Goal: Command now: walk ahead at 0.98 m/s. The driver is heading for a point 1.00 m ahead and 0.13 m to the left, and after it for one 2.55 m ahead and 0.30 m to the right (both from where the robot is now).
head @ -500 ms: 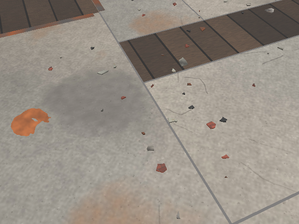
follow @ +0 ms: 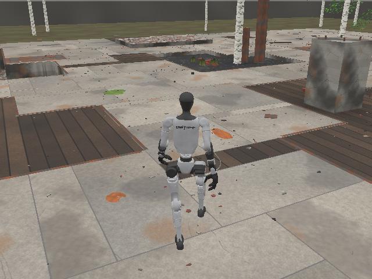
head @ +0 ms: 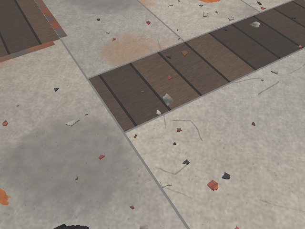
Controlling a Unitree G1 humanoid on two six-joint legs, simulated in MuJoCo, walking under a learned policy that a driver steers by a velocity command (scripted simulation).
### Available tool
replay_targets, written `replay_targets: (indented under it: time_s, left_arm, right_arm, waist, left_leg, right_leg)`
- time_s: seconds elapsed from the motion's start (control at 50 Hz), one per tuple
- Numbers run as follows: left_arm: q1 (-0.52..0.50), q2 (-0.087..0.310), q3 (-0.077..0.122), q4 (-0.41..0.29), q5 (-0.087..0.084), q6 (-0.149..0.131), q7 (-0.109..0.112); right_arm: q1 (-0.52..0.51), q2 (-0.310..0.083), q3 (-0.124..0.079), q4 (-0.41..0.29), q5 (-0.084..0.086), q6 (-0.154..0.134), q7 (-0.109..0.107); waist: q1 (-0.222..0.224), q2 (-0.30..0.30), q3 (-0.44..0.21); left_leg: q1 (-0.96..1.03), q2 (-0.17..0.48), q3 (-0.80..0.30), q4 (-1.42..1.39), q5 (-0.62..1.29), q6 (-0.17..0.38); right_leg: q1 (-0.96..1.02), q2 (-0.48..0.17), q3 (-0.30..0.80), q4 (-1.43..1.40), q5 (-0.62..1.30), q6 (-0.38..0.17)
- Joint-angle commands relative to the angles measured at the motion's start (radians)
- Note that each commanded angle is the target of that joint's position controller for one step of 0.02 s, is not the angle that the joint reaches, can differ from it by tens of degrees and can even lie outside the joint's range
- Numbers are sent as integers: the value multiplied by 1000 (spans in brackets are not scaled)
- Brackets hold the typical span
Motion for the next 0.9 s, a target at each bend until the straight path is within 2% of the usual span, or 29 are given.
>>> replay_targets:
  time_s: [0.02,0.06,0.08,0.12,0.14,0.16,0.18,0.2,0.22,0.24,0.28,0.32,0.4,0.46,0.5,0.54,0.56,0.58,0.6,0.62,0.64,0.66,0.68,0.7,0.74,0.8,0.82,0.86,0.9]
  left_arm:
    - [-129,32,-9,-79,-14,-10,-2]
    - [-115,68,1,-80,-11,-11,11]
    - [-64,92,9,-71,-11,-11,19]
    - [248,162,42,16,-13,-9,45]
    - [438,204,64,71,2,-6,63]
    - [534,286,89,87,30,-2,77]
    - [489,278,95,91,29,-2,55]
    - [390,207,88,91,11,-8,42]
    - [341,143,74,99,5,-19,37]
    - [311,97,63,110,13,-27,36]
    - [317,57,43,143,4,-40,46]
    - [351,73,42,167,-19,-58,48]
    - [398,103,41,166,-29,-77,36]
    - [471,145,43,187,-46,-89,41]
    - [499,171,42,199,-38,-82,47]
    - [507,213,46,204,-18,-66,61]
    - [497,236,51,207,-2,-51,73]
    - [465,256,58,204,8,-33,84]
    - [424,243,57,191,14,-26,88]
    - [468,101,29,153,1,-33,72]
    - [582,70,21,132,-64,-52,57]
    - [436,137,29,108,-50,-53,69]
    - [330,140,29,85,-41,-55,66]
    - [297,115,23,77,-27,-50,60]
    - [292,69,11,49,18,-23,37]
    - [150,59,-3,-26,38,-6,16]
    - [77,68,-8,-62,35,-9,14]
    - [0,47,-27,-95,21,-26,9]
    - [-28,48,-33,-101,3,-35,16]
  right_arm:
    - [-9,-139,-11,-53,7,-26,-13]
    - [-1,-180,-13,-49,-6,-18,-23]
    - [-1,-204,-17,-45,-18,-8,-33]
    - [-40,-248,-31,-42,-45,23,-53]
    - [-89,-241,-33,-55,-47,30,-53]
    - [-65,-109,-7,-96,-30,22,-34]
    - [24,-68,0,-119,29,1,-14]
    - [-118,-139,-10,-149,19,-3,-27]
    - [-208,-142,-10,-173,12,-6,-24]
    - [-237,-118,-5,-178,-1,0,-18]
    - [-216,-64,8,-190,-38,32,7]
    - [-285,-53,15,-223,-51,50,23]
    - [-535,-74,32,-326,-46,44,37]
    - [-639,-76,42,-353,-22,37,47]
    - [-658,-106,37,-362,-23,37,37]
    - [-597,-148,20,-350,-33,37,23]
    - [-475,-182,5,-320,-31,37,11]
    - [-273,-218,-15,-255,-29,40,-5]
    - [-73,-266,-38,-197,-40,46,-25]
    - [15,-356,-64,-180,-65,48,-39]
    - [-28,-358,-72,-178,-63,49,-17]
    - [-141,-277,-67,-184,-46,45,-4]
    - [-189,-207,-52,-176,-37,34,1]
    - [-215,-162,-43,-163,-44,26,3]
    - [-199,-111,-21,-123,-27,19,-6]
    - [-142,-134,-24,-99,0,4,-13]
    - [-133,-145,-24,-100,1,1,-14]
    - [-147,-164,-29,-107,3,2,-11]
    - [-87,-214,-45,-98,10,3,-3]
  waist:
    - [30,40,162]
    - [51,80,95]
    - [85,116,40]
    - [235,160,-127]
    - [325,143,-204]
    - [283,-53,-300]
    - [182,-251,-398]
    - [173,-93,-229]
    - [155,5,-111]
    - [112,78,-42]
    - [35,35,12]
    - [21,11,81]
    - [60,23,160]
    - [102,14,162]
    - [105,-19,137]
    - [60,-80,40]
    - [-7,-111,-37]
    - [-103,-121,-137]
    - [-195,-106,-218]
    - [-139,125,-319]
    - [-39,330,-452]
    - [-30,147,-278]
    - [-22,39,-139]
    - [17,-29,-71]
    - [91,29,-9]
    - [96,40,94]
    - [91,25,141]
    - [88,16,163]
    - [43,56,95]
  left_leg:
    - [-197,249,-67,-163,701,50]
    - [-21,274,-43,-45,1085,33]
    - [45,291,-40,61,1266,25]
    - [46,316,-34,468,1352,26]
    - [-115,285,-20,756,1149,33]
    - [-454,160,-22,1161,450,34]
    - [-774,19,-156,1413,-147,22]
    - [-878,113,-183,1380,-29,53]
    - [-872,148,-170,1317,44,55]
    - [-830,182,-173,1254,60,52]
    - [-754,223,-173,1171,60,25]
    - [-814,260,-143,1104,75,-7]
    - [-790,259,-32,728,344,-32]
    - [-638,196,42,498,526,-1]
    - [-641,157,60,416,511,24]
    - [-569,80,78,401,367,47]
    - [-447,53,57,404,291,63]
    - [-256,41,42,398,227,78]
    - [-29,117,-26,416,135,101]
    - [213,377,-353,425,-98,142]
    - [375,537,-921,191,-223,255]
    - [253,463,-793,139,-227,210]
    - [74,430,-621,124,-100,189]
    - [-63,387,-515,100,-19,161]
    - [-256,306,-416,50,28,141]
    - [-351,260,-360,-44,76,173]
    - [-390,247,-325,-59,278,179]
    - [-477,172,-204,-10,655,134]
    - [-448,152,-195,44,806,85]
  right_leg:
    - [221,74,-78,-180,99,-26]
    - [271,147,-106,-230,10,-49]
    - [324,185,-108,-232,-70,-60]
    - [617,216,-69,-253,-206,-95]
    - [854,148,-9,-263,-279,-121]
    - [1122,-112,321,-231,-563,-178]
    - [1277,-274,882,-445,-713,-288]
    - [1155,-209,771,-514,-707,-238]
    - [989,-183,619,-540,-591,-216]
    - [849,-144,519,-568,-505,-186]
    - [663,-79,390,-620,-473,-143]
    - [596,-50,314,-678,-422,-137]
    - [518,43,127,-746,-85,-111]
    - [588,19,83,-830,149,-83]
    - [776,-3,52,-777,405,-65]
    - [932,-38,36,-604,777,-48]
    - [956,-55,36,-437,875,-42]
    - [922,-59,26,-197,869,-37]
    - [764,-24,18,100,667,-35]
    - [459,101,20,514,-77,-32]
    - [165,231,159,771,-580,-20]
    - [63,131,174,746,-459,-46]
    - [63,97,154,676,-380,-43]
    - [104,64,157,609,-362,-40]
    - [184,20,144,509,-364,-11]
    - [98,-18,86,351,-342,55]
    - [94,-8,55,248,-283,77]
    - [253,54,-1,-28,-116,95]
    - [415,142,-33,-167,56,87]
